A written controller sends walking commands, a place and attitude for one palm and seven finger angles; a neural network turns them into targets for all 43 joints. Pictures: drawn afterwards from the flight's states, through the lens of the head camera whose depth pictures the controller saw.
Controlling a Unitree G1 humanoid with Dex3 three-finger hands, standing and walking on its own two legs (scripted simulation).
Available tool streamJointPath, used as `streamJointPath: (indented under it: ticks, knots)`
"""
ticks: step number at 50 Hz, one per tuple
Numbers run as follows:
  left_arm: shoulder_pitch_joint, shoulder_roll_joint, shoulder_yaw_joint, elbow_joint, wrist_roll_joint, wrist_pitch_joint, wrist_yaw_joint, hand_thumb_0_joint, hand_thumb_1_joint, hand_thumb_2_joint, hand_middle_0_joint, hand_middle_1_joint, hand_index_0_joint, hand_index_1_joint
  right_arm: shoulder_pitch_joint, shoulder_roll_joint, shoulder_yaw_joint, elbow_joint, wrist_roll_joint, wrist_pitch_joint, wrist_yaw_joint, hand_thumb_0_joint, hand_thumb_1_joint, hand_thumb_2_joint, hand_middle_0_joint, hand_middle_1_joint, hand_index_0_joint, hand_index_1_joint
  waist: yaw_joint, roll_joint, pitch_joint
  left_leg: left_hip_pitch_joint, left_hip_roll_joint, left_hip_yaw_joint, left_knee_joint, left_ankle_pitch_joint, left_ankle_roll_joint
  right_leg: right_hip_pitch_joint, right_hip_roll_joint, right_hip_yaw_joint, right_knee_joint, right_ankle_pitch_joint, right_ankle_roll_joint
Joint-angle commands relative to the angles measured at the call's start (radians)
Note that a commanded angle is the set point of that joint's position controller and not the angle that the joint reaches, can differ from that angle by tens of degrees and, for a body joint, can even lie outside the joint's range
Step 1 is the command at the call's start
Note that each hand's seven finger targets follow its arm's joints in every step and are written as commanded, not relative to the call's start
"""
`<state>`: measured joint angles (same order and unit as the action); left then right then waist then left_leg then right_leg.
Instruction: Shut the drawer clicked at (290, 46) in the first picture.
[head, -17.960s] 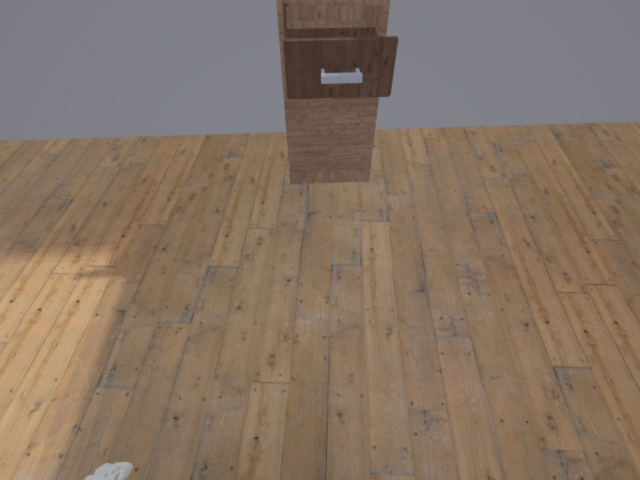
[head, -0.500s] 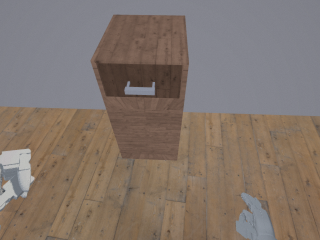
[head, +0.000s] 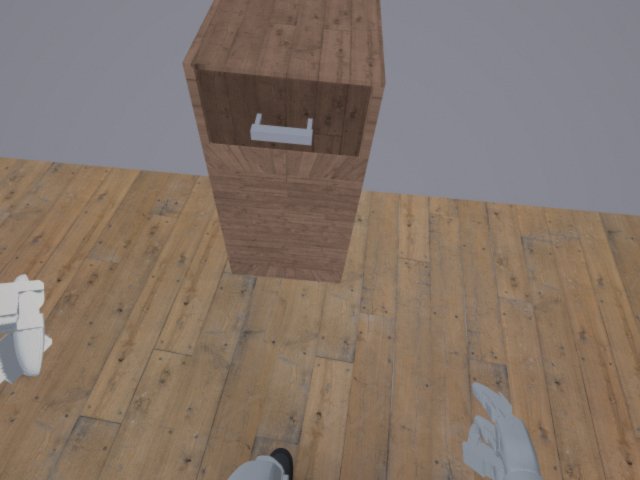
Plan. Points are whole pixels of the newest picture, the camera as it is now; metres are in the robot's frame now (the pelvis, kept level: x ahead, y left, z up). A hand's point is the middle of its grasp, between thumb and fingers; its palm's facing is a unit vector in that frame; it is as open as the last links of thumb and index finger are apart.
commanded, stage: step back with the hand held close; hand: left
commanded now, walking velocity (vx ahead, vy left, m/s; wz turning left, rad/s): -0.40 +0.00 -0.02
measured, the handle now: (283, 127) +0.76 +0.13 -0.06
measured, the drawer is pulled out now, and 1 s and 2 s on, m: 0.00 0.00 0.00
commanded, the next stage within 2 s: stop stepping back and stand still in 0.32 s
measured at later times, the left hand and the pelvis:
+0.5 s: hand out of the picture +0.08 +0.25 +0.17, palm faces +0.28 -0.85 -0.45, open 3.3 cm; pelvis -0.11 +0.02 +0.01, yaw -2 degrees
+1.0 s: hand out of the picture +0.00 +0.24 +0.18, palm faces +0.25 -0.83 -0.49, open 3.3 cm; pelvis -0.20 +0.03 +0.00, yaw -4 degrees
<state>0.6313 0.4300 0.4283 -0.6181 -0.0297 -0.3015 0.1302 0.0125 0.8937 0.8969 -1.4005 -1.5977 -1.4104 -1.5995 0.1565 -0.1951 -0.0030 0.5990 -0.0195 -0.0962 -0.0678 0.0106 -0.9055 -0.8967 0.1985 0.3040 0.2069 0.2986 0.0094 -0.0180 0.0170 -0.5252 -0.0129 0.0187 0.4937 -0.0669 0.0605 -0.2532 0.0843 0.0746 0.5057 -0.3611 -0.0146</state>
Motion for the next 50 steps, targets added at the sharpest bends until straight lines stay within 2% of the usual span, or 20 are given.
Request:
streamJointPath:
  ticks: [1, 5, 8, 11, 14, 17, 19, 21, 26, 29, 32, 34, 36, 37, 38, 40, 44, 46, 47, 50]
  knots:
    - [0.037, 0.164, 0.096, -0.229, -0.033, -0.066, 0.002, 0.0, 0.9, 0.9, -1.4, -1.6, -1.4, -1.6, -0.037, -0.149, -0.074, -0.137, 0.01, -0.033, 0.006, 0.0, -0.9, -0.9, 0.2, 0.3, 0.2, 0.3, -0.015, 0.073, -0.394, 0.529, 0.154, -0.085, 0.002, 0.443, 0.019, -0.047, -0.06, -0.008, -0.024, 0.377, 0.086]
    - [0.076, 0.19, 0.136, -0.175, -0.05, -0.047, -0.001, 0.0, 0.9, 0.9, -1.4, -1.6, -1.4, -1.6, -0.092, -0.135, -0.068, -0.184, 0.03, 0.007, 0.003, 0.0, -0.9, -0.9, 0.2, 0.3, 0.2, 0.3, -0.024, -0.032, -0.214, 0.333, 0.059, -0.043, 0.053, -0.106, -0.027, -0.139, -0.158, 0.076, -0.184, 0.266, 0.037]
    - [0.021, 0.19, 0.128, -0.117, -0.046, -0.039, 0.018, 0.0, 0.9, 0.9, -1.4, -1.6, -1.4, -1.6, -0.084, -0.117, -0.075, -0.15, 0.022, 0.023, -0.005, 0.0, -0.9, -0.9, 0.2, 0.3, 0.2, 0.3, -0.032, -0.101, -0.096, 0.268, -0.015, -0.054, 0.357, -0.23, -0.067, -0.313, -0.33, 0.207, -0.301, 0.182, -0.105]
    - [-0.034, 0.156, 0.075, -0.078, -0.026, -0.023, 0.013, 0.0, 0.9, 0.9, -1.4, -1.6, -1.4, -1.6, -0.083, -0.106, -0.048, -0.146, 0.013, 0.036, -0.022, 0.0, -0.9, -0.9, 0.2, 0.3, 0.2, 0.3, -0.041, -0.042, -0.022, 0.19, 0.022, -0.072, 0.09, -0.162, -0.051, -0.16, -0.24, 0.103, -0.163, 0.483, -0.066]
    - [-0.079, 0.177, 0.046, -0.14, -0.017, -0.053, -0.001, 0.0, 0.9, 0.9, -1.4, -1.6, -1.4, -1.6, -0.051, -0.169, -0.06, -0.148, 0.029, 0.005, -0.028, 0.0, -0.9, -0.9, 0.2, 0.3, 0.2, 0.3, -0.02, 0.171, -0.138, 0.321, 0.188, -0.161, -0.171, 0.319, 0.014, -0.041, -0.034, -0.025, 0.065, 0.239, 0.042]
    - [-0.052, 0.164, 0.053, -0.209, -0.024, -0.045, -0.005, 0.0, 0.9, 0.9, -1.4, -1.6, -1.4, -1.6, -0.058, -0.165, -0.061, -0.17, -0.01, -0.039, -0.014, 0.0, -0.9, -0.9, 0.2, 0.3, 0.2, 0.3, -0.001, 0.241, -0.216, 0.126, 0.351, -0.392, -0.328, -0.082, 0.098, 0.026, 0.005, 0.043, 0.462, -0.136, 0.022]
    - [-0.012, 0.151, 0.06, -0.209, -0.022, -0.029, 0.005, 0.0, 0.9, 0.9, -1.4, -1.6, -1.4, -1.6, -0.042, -0.16, -0.069, -0.153, -0.004, -0.049, 0.0, 0.0, -0.9, -0.9, 0.2, 0.3, 0.2, 0.3, 0.002, 0.132, -0.205, 0.181, 0.327, -0.316, -0.308, -0.17, 0.114, -0.04, -0.015, 0.023, 0.461, -0.127, 0.02]
    - [0.008, 0.14, 0.063, -0.227, -0.029, -0.01, 0.013, 0.0, 0.9, 0.9, -1.4, -1.6, -1.4, -1.6, -0.06, -0.153, -0.065, -0.153, -0.004, -0.05, 0.005, 0.0, -0.9, -0.9, 0.2, 0.3, 0.2, 0.3, 0.003, 0.183, -0.195, 0.13, 0.283, -0.252, -0.376, -0.343, 0.073, 0.02, -0.002, -0.052, 0.402, -0.145, 0.012]
    - [0.08, 0.147, 0.07, -0.227, -0.039, 0.037, 0.016, 0.0, 0.9, 0.9, -1.4, -1.6, -1.4, -1.6, -0.033, -0.13, -0.045, -0.157, -0.006, -0.044, -0.001, 0.0, -0.9, -0.9, 0.2, 0.3, 0.2, 0.3, -0.003, 0.23, -0.169, 0.178, 0.109, -0.089, -0.337, -0.464, -0.105, 0.162, 0.034, -0.179, -0.152, -0.168, -0.028]
    - [0.003, 0.216, 0.134, -0.292, -0.057, 0.038, 0.029, 0.0, 0.9, 0.9, -1.4, -1.6, -1.4, -1.6, -0.024, -0.121, -0.037, -0.126, -0.017, -0.022, -0.009, 0.0, -0.9, -0.9, 0.2, 0.3, 0.2, 0.3, -0.024, -0.057, -0.157, 0.423, 0.021, -0.018, 0.31, -0.148, -0.084, -0.288, -0.334, 0.124, -0.376, -0.123, -0.16]
    - [-0.094, 0.119, 0.04, -0.166, -0.051, 0.09, 0.022, 0.0, 0.9, 0.9, -1.4, -1.6, -1.4, -1.6, -0.032, -0.137, -0.059, -0.114, 0.021, -0.035, -0.028, 0.0, -0.9, -0.9, 0.2, 0.3, 0.2, 0.3, -0.038, -0.199, -0.068, 0.362, 0.035, -0.077, 0.365, -0.22, -0.082, -0.349, -0.304, 0.087, -0.302, -0.372, -0.143]
    - [-0.133, 0.1, 0.015, -0.106, -0.019, 0.094, 0.035, 0.0, 0.9, 0.9, -1.4, -1.6, -1.4, -1.6, -0.037, -0.136, -0.029, -0.098, 0.021, -0.044, -0.043, 0.0, -0.9, -0.9, 0.2, 0.3, 0.2, 0.3, -0.053, -0.018, 0.06, 0.311, 0.065, -0.044, 0.134, -0.244, -0.045, -0.275, -0.262, 0.022, -0.207, -0.223, -0.102]
    - [-0.169, 0.105, 0.014, -0.124, -0.007, 0.079, 0.037, 0.0, 0.9, 0.9, -1.4, -1.6, -1.4, -1.6, -0.03, -0.153, -0.019, -0.116, 0.024, -0.065, -0.054, 0.0, -0.9, -0.9, 0.2, 0.3, 0.2, 0.3, -0.04, 0.205, 0.084, 0.283, 0.135, -0.18, -0.132, -0.327, 0.006, -0.196, -0.118, -0.061, 0.021, -0.104, -0.032]
    - [-0.181, 0.139, 0.045, -0.179, -0.007, 0.059, 0.04, 0.0, 0.9, 0.9, -1.4, -1.6, -1.4, -1.6, -0.018, -0.142, -0.011, -0.107, 0.014, -0.084, -0.051, 0.0, -0.9, -0.9, 0.2, 0.3, 0.2, 0.3, -0.047, 0.348, 0.02, 0.344, 0.236, -0.435, -0.296, -0.459, 0.005, -0.247, -0.055, -0.131, 0.217, -0.142, -0.002]
    - [-0.19, 0.14, 0.042, -0.223, -0.001, 0.043, 0.039, 0.0, 0.9, 0.9, -1.4, -1.6, -1.4, -1.6, -0.014, -0.118, -0.005, -0.108, 0.001, -0.093, -0.045, 0.0, -0.9, -0.9, 0.2, 0.3, 0.2, 0.3, -0.044, 0.337, 0.0, 0.304, 0.29, -0.58, -0.415, -0.569, -0.016, -0.231, -0.036, -0.089, 0.387, -0.209, -0.004]
    - [-0.111, 0.136, 0.044, -0.226, 0.0, 0.05, 0.039, 0.0, 0.9, 0.9, -1.4, -1.6, -1.4, -1.6, -0.028, -0.116, -0.012, -0.115, -0.002, -0.1, -0.024, 0.0, -0.9, -0.9, 0.2, 0.3, 0.2, 0.3, -0.014, 0.157, -0.035, 0.21, 0.283, -0.475, -0.425, -0.606, -0.001, -0.119, -0.056, -0.072, 0.431, -0.143, -0.016]
    - [0.077, 0.109, 0.045, -0.21, -0.002, 0.064, 0.038, 0.0, 0.9, 0.9, -1.4, -1.6, -1.4, -1.6, -0.042, -0.127, -0.021, -0.147, -0.001, -0.073, -0.007, 0.0, -0.9, -0.9, 0.2, 0.3, 0.2, 0.3, 0.002, 0.277, -0.08, -0.04, 0.153, -0.168, -0.333, -0.585, -0.03, 0.262, -0.023, -0.208, 0.076, -0.157, -0.032]
    - [0.098, 0.129, 0.068, -0.177, 0.008, 0.07, 0.036, 0.0, 0.9, 0.9, -1.4, -1.6, -1.4, -1.6, -0.031, -0.115, -0.032, -0.15, -0.003, -0.038, -0.01, 0.0, -0.9, -0.9, 0.2, 0.3, 0.2, 0.3, 0.008, 0.034, -0.04, -0.161, 0.039, -0.052, 0.058, -0.504, -0.052, 0.281, -0.147, -0.025, -0.178, -0.194, -0.085]
    - [0.081, 0.153, 0.099, -0.169, 0.002, 0.067, 0.036, 0.0, 0.9, 0.9, -1.4, -1.6, -1.4, -1.6, -0.01, -0.114, -0.041, -0.142, 0.002, -0.019, -0.008, 0.0, -0.9, -0.9, 0.2, 0.3, 0.2, 0.3, -0.002, -0.217, -0.04, -0.16, -0.017, -0.006, 0.434, -0.383, -0.064, 0.113, -0.409, 0.35, -0.378, -0.366, -0.177]
    - [-0.082, 0.144, 0.106, -0.128, -0.002, 0.034, 0.04, 0.0, 0.9, 0.9, -1.4, -1.6, -1.4, -1.6, 0.027, -0.114, -0.049, -0.105, 0.001, -0.038, -0.015, 0.0, -0.9, -0.9, 0.2, 0.3, 0.2, 0.3, -0.05, -0.121, -0.052, -0.043, 0.077, -0.047, 0.572, -0.305, -0.056, -0.099, -0.413, 0.226, -0.32, -0.362, -0.177]
